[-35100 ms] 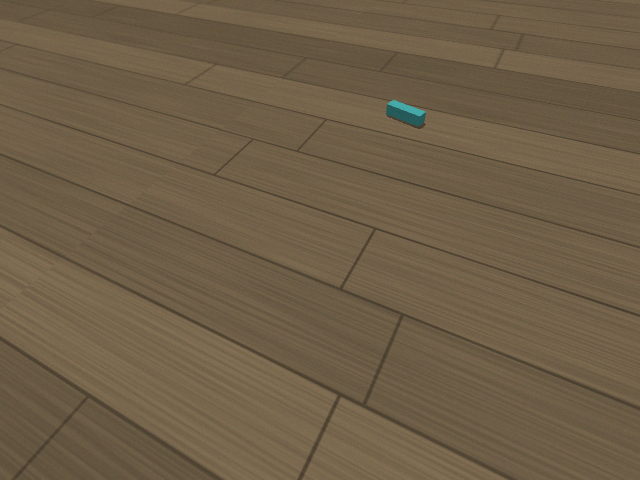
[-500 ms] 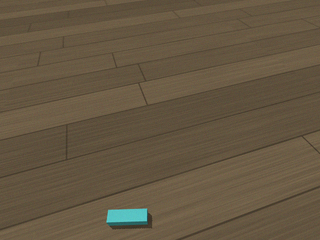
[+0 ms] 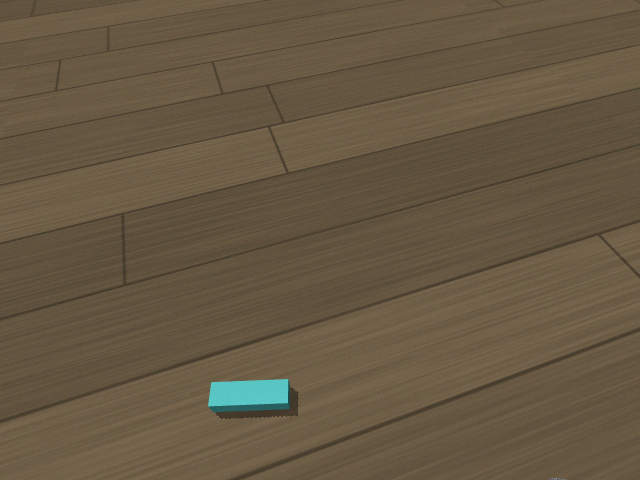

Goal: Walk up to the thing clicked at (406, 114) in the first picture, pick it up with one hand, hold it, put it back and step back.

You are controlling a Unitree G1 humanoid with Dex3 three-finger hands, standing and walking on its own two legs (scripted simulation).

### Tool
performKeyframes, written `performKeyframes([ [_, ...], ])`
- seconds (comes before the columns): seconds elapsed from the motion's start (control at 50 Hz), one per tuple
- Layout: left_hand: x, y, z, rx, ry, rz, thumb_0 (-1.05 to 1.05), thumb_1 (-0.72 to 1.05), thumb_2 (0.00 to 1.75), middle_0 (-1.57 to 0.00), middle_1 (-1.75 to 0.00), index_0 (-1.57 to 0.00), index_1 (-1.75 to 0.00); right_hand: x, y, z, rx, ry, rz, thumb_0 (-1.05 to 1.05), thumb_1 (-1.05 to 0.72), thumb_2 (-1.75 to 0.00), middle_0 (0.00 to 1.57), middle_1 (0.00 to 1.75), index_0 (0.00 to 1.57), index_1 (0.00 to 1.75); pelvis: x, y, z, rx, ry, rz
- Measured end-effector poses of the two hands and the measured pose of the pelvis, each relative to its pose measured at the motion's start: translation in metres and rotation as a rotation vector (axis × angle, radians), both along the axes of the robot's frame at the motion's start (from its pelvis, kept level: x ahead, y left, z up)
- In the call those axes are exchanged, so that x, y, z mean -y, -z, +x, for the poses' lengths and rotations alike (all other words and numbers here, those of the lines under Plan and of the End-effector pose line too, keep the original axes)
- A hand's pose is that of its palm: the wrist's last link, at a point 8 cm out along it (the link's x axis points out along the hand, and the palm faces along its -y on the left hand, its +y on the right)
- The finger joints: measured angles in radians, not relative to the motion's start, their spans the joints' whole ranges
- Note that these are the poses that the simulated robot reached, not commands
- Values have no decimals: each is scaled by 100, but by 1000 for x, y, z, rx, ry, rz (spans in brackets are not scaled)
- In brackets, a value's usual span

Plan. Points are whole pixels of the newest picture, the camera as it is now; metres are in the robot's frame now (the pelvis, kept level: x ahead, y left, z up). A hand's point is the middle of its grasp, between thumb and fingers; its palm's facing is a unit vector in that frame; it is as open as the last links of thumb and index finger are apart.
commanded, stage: step back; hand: left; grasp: from above
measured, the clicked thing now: (250, 395) +0.44 +0.24 -0.74
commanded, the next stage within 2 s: none
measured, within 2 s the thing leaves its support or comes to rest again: neither
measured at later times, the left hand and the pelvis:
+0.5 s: hand out of the picture +0.05 +0.28 -0.17, palm faces -0.13 -0.93 -0.36, open 7.4 cm; pelvis -0.09 +0.03 -0.01, yaw -4 degrees
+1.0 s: hand out of the picture -0.06 +0.28 -0.15, palm faces -0.04 -0.93 -0.37, open 7.4 cm; pelvis -0.21 +0.03 -0.02, yaw -2 degrees
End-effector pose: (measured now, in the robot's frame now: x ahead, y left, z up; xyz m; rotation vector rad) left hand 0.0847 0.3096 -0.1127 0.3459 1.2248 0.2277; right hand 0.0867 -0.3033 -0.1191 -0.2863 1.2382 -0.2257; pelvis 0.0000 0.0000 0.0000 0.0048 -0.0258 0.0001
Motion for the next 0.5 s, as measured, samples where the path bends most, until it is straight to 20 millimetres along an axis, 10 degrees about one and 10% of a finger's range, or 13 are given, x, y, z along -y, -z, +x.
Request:
performKeyframes([
  [0.16, -12, 6, -4, 36, 73, 22, 0, 90, 90, -21, -30, -20, -30, 9, 1, -22, 20, 6, -50, 0, -91, -89, 20, 30, 21, 30, -14, 12, -30, -3, 12, 10],
  [0.3, -31, 23, 6, 111, 81, 8, 0, 90, 90, -21, -30, -20, -30, -15, -3, -84, -54, -7, -96, 0, -91, -89, 20, 30, 21, 30, -31, 20, -55, -3, 14, -7],
  [0.5, -16, 17, -40, 33, 132, -26, 0, 90, 90, -20, -30, -20, -30, -21, -13, -136, -30, 48, -94, 1, -90, -89, 20, 30, 21, 30, -31, 6, -88, -5, 68, -23],
])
